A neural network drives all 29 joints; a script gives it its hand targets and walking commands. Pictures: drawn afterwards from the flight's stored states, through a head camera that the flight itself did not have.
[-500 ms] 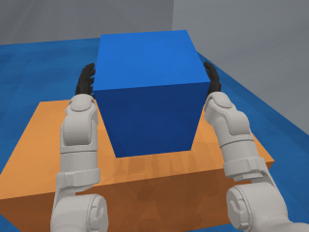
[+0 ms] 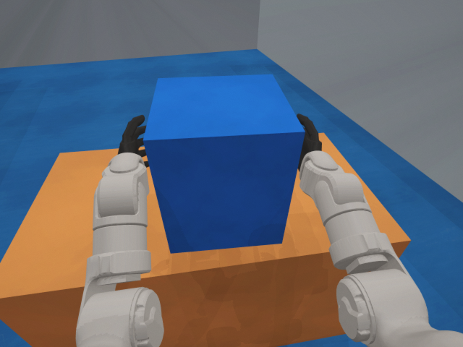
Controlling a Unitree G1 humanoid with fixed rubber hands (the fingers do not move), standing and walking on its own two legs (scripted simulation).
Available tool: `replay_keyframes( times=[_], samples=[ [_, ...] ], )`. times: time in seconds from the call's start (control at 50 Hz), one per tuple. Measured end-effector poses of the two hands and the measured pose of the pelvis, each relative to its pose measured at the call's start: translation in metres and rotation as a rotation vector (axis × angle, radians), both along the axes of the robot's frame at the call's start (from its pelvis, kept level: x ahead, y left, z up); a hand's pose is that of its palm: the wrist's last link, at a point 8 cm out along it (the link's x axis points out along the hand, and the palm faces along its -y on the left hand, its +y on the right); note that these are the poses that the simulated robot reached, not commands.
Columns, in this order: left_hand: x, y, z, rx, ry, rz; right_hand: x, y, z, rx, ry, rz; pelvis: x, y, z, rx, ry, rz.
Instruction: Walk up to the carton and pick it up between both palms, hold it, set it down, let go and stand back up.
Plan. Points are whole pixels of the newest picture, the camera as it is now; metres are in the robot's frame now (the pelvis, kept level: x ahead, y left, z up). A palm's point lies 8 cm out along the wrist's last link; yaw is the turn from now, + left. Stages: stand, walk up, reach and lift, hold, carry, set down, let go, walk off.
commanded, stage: hold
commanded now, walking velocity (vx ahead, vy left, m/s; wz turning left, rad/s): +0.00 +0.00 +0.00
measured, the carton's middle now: (221, 163) +0.40 +0.02 +0.17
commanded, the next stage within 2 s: none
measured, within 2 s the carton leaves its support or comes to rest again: neither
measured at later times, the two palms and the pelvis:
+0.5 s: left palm (129, 146) +0.36 +0.16 +0.23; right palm (315, 142) +0.37 -0.14 +0.23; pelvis +0.00 +0.00 +0.00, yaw +0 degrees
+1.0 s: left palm (131, 159) +0.37 +0.17 +0.20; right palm (308, 158) +0.37 -0.13 +0.19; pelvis +0.00 +0.00 +0.00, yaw +0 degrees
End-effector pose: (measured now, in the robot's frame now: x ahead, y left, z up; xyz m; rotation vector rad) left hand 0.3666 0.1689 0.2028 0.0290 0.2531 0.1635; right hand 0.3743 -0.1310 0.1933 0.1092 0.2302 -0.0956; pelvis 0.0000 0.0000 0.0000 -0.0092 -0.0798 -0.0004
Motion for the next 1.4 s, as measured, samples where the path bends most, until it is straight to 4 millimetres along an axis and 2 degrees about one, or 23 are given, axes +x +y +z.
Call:
replay_keyframes(
  times=[0.06,0.14,0.18,0.22,0.34,0.38,0.48,0.52,0.56,0.66,0.7,0.74,0.82,0.86,0.9,0.98,1.02,1.06,1.16,1.2,1.24,1.34,1.4],
  samples=[
    [0.001,-0.001,0.006,0.026,-0.025,-0.002,0.002,-0.001,0.005,0.001,-0.026,-0.002,0.001,0.000,0.000,0.000,0.001,0.000],
    [-0.001,-0.003,0.031,0.055,-0.136,-0.005,0.001,-0.003,0.033,0.008,-0.139,-0.002,0.002,0.000,0.000,0.000,0.003,0.000],
    [-0.003,-0.004,0.036,0.051,-0.159,-0.005,-0.001,-0.004,0.039,0.007,-0.162,-0.003,0.002,0.000,0.000,0.001,0.002,0.000],
    [-0.003,-0.003,0.032,0.029,-0.139,-0.006,-0.002,-0.004,0.035,0.007,-0.142,-0.003,0.001,0.000,0.000,0.001,0.000,0.000],
    [-0.002,0.000,-0.002,0.002,0.007,-0.002,-0.002,0.000,-0.003,0.008,0.007,-0.001,-0.001,0.000,0.000,0.000,-0.004,0.000],
    [-0.002,-0.001,0.001,0.024,-0.007,-0.001,-0.002,-0.001,-0.001,0.010,-0.008,-0.003,0.000,0.000,0.000,0.000,-0.003,0.000],
    [-0.004,-0.004,0.027,0.055,-0.131,-0.009,-0.003,-0.005,0.031,0.008,-0.134,-0.007,0.001,0.000,0.000,0.000,-0.002,0.000],
    [-0.005,-0.004,0.031,0.046,-0.143,-0.007,-0.004,-0.005,0.034,0.007,-0.146,-0.007,0.001,0.000,0.000,0.000,-0.002,0.000],
    [-0.004,-0.003,0.026,0.025,-0.117,-0.008,-0.004,-0.004,0.028,0.002,-0.119,-0.007,0.000,0.000,0.000,0.000,-0.003,0.000],
    [-0.002,0.000,-0.002,-0.003,0.002,-0.004,-0.003,0.000,-0.003,-0.003,0.003,-0.004,-0.001,0.000,0.000,0.000,-0.004,0.000],
    [-0.001,0.000,-0.003,0.005,0.007,-0.004,-0.002,0.000,-0.005,-0.001,0.007,-0.005,-0.001,0.000,0.000,0.000,-0.004,0.000],
    [0.000,-0.001,0.005,0.031,-0.028,-0.005,-0.001,-0.001,0.003,0.002,-0.029,-0.006,0.000,0.000,0.000,0.000,-0.003,0.000],
    [-0.003,-0.004,0.035,0.064,-0.155,-0.008,-0.002,-0.004,0.034,0.012,-0.158,-0.008,0.002,0.000,0.000,0.000,-0.001,0.000],
    [-0.003,-0.005,0.040,0.055,-0.170,-0.009,-0.002,-0.005,0.040,0.008,-0.172,-0.008,0.002,-0.001,0.000,0.001,0.000,0.000],
    [-0.001,-0.004,0.034,0.022,-0.135,-0.011,-0.001,-0.004,0.034,0.000,-0.137,-0.008,0.001,-0.001,0.000,0.001,-0.003,0.000],
    [0.001,0.000,0.006,-0.013,-0.011,-0.015,-0.001,-0.001,0.004,-0.003,-0.010,-0.004,0.000,0.000,0.000,0.001,-0.004,0.000],
    [0.001,0.000,-0.001,0.001,0.011,-0.005,0.000,0.000,-0.004,0.000,0.012,-0.003,0.000,0.000,0.000,0.000,-0.004,0.000],
    [0.002,-0.001,0.001,0.026,-0.005,-0.003,0.001,0.000,-0.001,0.002,-0.004,-0.005,0.001,0.000,0.000,0.000,-0.003,0.000],
    [0.000,-0.004,0.032,0.061,-0.142,-0.009,0.001,-0.005,0.033,0.009,-0.145,-0.008,0.003,-0.001,0.000,0.001,-0.001,0.000],
    [-0.001,-0.005,0.036,0.050,-0.157,-0.008,0.001,-0.005,0.038,0.007,-0.158,-0.008,0.003,-0.001,0.000,0.001,-0.001,0.000],
    [0.000,-0.003,0.031,0.022,-0.132,-0.008,0.000,-0.004,0.032,0.007,-0.132,-0.007,0.002,-0.001,0.000,0.001,-0.003,0.000],
    [0.000,-0.001,0.005,-0.004,-0.011,-0.008,0.000,-0.001,0.003,0.006,-0.008,-0.003,0.001,-0.001,0.000,0.001,-0.006,0.000],
    [0.000,-0.001,0.006,0.019,-0.024,-0.001,0.000,-0.001,0.004,0.005,-0.022,-0.004,0.002,0.000,0.000,0.001,-0.005,0.000]
  ],
)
